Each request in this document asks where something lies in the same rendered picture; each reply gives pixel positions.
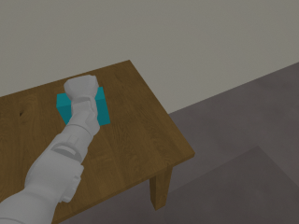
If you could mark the robot left forearm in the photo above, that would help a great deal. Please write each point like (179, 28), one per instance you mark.
(76, 136)

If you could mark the table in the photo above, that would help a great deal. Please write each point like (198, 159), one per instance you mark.
(141, 141)

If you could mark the sponge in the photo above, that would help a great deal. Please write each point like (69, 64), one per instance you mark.
(63, 104)

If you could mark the robot left hand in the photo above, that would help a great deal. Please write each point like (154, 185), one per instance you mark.
(76, 86)

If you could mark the robot left upper arm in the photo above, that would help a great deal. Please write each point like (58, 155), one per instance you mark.
(54, 180)

